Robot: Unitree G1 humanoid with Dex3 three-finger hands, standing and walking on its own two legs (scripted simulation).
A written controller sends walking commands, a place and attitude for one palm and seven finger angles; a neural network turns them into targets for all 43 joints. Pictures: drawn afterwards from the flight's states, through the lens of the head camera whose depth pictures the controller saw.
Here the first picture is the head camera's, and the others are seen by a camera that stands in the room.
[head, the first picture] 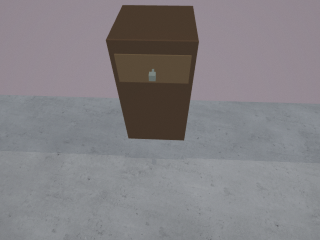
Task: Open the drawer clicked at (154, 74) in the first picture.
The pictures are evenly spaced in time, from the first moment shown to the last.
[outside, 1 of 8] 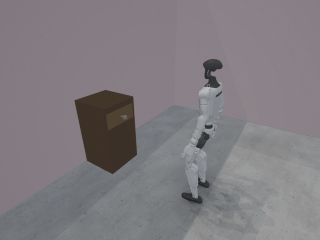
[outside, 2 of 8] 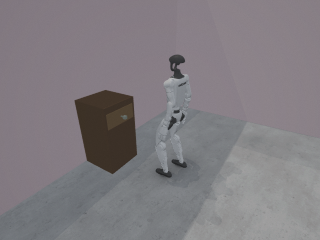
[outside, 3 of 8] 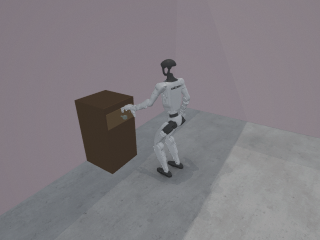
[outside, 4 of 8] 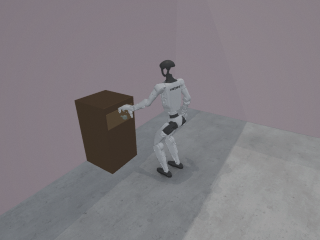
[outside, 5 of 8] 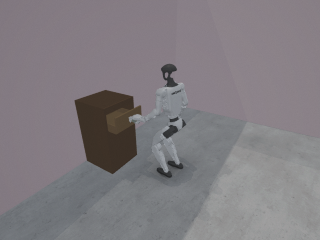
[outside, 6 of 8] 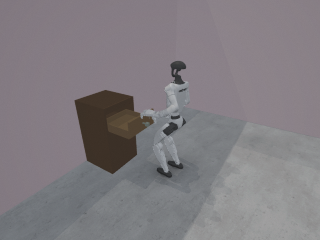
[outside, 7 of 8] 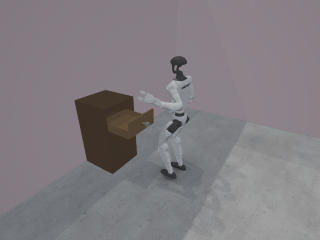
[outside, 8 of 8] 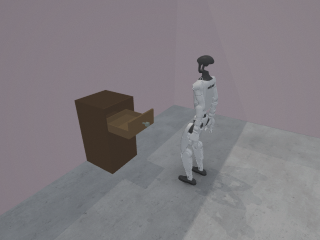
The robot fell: no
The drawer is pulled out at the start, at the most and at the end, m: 0.00 0.30 0.30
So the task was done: yes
